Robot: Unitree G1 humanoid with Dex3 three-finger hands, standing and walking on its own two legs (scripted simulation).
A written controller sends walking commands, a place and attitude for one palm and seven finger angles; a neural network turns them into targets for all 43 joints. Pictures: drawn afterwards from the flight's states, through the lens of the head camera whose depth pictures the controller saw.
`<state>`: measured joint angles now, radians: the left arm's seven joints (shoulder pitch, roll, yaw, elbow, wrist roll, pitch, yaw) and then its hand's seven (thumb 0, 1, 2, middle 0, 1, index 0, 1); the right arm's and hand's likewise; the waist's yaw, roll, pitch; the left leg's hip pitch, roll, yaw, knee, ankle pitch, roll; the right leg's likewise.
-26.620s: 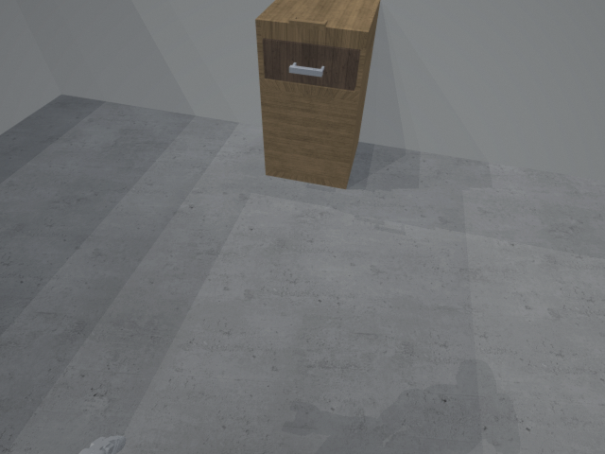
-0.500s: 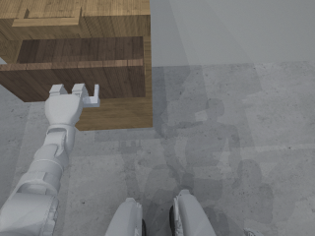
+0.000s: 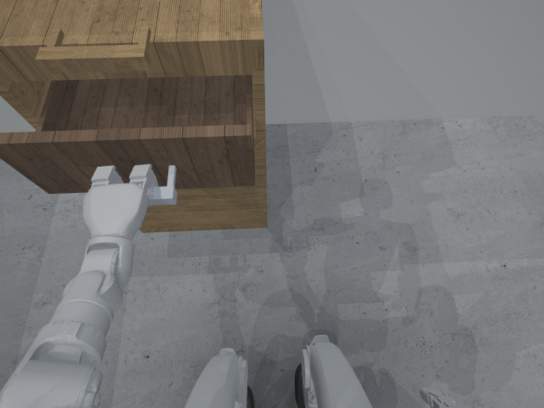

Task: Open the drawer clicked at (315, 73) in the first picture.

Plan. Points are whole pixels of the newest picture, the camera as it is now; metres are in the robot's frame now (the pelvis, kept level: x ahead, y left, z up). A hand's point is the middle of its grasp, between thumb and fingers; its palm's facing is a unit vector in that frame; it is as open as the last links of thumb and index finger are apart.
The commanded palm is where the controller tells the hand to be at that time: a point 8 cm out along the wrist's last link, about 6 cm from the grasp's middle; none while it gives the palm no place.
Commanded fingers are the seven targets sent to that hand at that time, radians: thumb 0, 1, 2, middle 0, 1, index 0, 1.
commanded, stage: pull the drawer open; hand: left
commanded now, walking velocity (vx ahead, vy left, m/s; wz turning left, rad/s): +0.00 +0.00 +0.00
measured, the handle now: (135, 185) +0.46 +0.23 -0.04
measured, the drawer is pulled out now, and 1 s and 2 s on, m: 0.12 0.15 0.19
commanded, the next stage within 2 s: none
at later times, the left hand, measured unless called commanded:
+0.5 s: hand (130, 232) +0.38 +0.23 -0.06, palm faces -0.06 -0.03 -1.00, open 5.5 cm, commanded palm +0.35 +0.23 -0.02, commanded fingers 0.00 0.90 0.90 -0.40 -1.35 -0.40 -1.35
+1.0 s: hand (129, 242) +0.36 +0.23 -0.06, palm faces -0.04 -0.03 -1.00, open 5.5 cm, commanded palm +0.33 +0.24 -0.02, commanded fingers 0.00 0.90 0.90 -0.40 -1.35 -0.40 -1.35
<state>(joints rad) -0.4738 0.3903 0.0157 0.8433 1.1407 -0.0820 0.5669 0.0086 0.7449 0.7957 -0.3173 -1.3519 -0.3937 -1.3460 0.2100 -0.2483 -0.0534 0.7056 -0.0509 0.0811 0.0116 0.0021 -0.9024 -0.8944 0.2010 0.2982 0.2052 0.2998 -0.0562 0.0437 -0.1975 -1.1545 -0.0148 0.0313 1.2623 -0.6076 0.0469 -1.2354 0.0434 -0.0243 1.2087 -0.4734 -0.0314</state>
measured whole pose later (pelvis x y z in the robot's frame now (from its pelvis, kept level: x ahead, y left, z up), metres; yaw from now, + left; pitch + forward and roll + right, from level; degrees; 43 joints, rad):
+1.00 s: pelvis +0.00 +0.00 +0.00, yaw +0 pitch +27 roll -1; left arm -0.30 0.35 0.00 0.69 1.14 -0.05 0.58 0.01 0.74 0.78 -0.31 -1.35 -0.40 -1.35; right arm 0.18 -0.24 -0.05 0.69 -0.05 0.08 0.00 0.00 -0.90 -0.89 0.20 0.30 0.21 0.30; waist -0.04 0.03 -0.20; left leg -1.10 -0.01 0.04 1.24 -0.61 0.04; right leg -1.19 0.05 -0.02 1.20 -0.48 -0.03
